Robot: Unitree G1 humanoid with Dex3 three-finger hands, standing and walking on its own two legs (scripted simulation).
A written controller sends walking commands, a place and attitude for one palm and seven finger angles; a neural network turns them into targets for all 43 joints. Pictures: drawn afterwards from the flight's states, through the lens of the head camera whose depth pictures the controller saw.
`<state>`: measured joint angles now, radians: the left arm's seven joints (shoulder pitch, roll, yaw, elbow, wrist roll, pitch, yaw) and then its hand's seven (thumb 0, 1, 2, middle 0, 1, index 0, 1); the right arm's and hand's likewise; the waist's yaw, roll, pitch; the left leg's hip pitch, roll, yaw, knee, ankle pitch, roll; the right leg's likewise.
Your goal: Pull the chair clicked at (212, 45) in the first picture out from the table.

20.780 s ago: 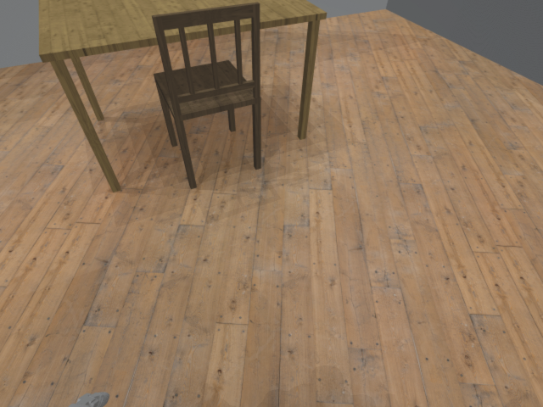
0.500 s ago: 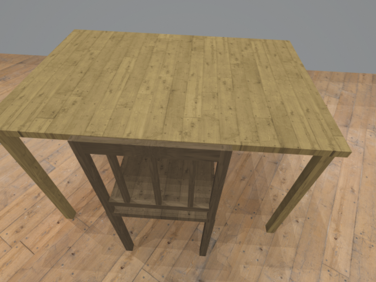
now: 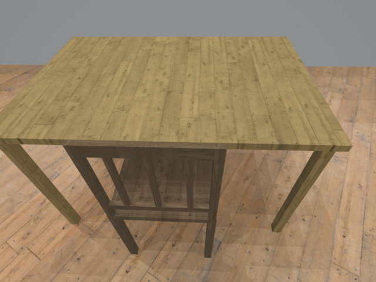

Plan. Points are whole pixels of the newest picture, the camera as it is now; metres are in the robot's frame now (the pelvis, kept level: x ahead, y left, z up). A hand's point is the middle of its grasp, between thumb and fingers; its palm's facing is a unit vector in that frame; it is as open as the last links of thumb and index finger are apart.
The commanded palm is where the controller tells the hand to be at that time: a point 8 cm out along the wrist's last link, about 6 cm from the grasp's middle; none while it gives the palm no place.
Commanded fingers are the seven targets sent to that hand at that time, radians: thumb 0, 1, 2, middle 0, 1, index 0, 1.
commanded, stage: look again from close up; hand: left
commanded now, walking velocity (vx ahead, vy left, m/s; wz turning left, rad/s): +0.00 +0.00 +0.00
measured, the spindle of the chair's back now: (153, 183) +0.41 +0.14 -0.11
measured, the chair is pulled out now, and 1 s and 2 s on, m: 0.00 0.00 0.00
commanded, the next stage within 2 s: raise the hand toward the chair's back in 0.74 s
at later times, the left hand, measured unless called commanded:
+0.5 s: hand out of the picture +0.02 +0.15 -0.17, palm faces +0.00 -0.98 -0.20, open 7.3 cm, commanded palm none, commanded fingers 0.00 0.90 0.90 -0.20 -0.30 -0.20 -0.30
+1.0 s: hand out of the picture +0.14 +0.18 -0.06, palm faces +0.26 -0.95 -0.19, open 7.5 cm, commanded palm +0.10 +0.21 -0.06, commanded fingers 0.00 0.69 0.81 -0.18 -0.27 -0.18 -0.27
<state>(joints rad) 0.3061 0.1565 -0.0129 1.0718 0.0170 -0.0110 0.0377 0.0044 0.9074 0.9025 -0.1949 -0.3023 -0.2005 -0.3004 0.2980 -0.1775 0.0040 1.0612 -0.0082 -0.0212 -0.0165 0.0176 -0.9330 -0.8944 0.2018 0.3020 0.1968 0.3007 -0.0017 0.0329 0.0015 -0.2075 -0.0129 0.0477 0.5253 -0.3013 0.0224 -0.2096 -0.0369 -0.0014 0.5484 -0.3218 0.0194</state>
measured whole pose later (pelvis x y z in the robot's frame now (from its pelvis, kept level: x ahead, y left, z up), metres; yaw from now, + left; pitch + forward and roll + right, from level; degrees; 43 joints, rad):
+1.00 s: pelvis -0.01 -0.01 +0.00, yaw +3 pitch +0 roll +0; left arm 0.45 0.17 0.01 0.29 -0.14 -0.07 0.11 0.03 0.90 0.88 -0.19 -0.30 -0.20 -0.29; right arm 0.32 -0.22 0.00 0.90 0.04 -0.23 -0.07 0.02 -0.92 -0.89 0.20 0.30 0.20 0.30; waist -0.02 0.04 -0.03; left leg -0.27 -0.01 0.00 0.56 -0.30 0.00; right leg -0.25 -0.03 -0.05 0.57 -0.33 0.00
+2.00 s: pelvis -0.03 +0.00 -0.09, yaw +2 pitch +16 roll -3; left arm 0.41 0.25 0.13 -0.03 -0.25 -0.38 -0.26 0.00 -0.25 0.41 -0.08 -0.12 -0.09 -0.12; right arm 0.20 -0.23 -0.02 0.54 0.03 -0.21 -0.06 0.02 -0.91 -0.89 0.20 0.30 0.20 0.30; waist -0.03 0.01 -0.14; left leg -0.93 0.02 -0.03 1.19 -0.53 0.02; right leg -0.87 -0.02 -0.07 1.13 -0.53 0.01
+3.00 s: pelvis -0.03 -0.01 -0.07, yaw +2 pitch +15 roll -3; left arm 0.31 0.28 0.22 0.06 -0.29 -0.38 -0.32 -0.01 -0.50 0.30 -0.06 -0.08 -0.06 -0.08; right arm 0.23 -0.23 0.01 0.54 0.03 -0.20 -0.05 0.02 -0.91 -0.89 0.21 0.30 0.20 0.30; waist -0.03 0.03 -0.14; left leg -0.87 0.02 -0.04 1.12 -0.51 0.01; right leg -0.81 -0.02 -0.08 1.06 -0.51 0.00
